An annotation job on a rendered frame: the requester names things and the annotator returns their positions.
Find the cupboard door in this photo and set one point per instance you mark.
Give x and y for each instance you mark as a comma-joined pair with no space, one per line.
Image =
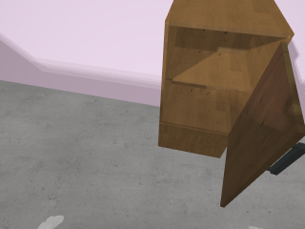
270,124

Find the robot left hand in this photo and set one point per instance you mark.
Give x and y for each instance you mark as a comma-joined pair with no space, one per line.
51,222

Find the handle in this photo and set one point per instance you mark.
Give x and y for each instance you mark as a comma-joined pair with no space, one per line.
294,154

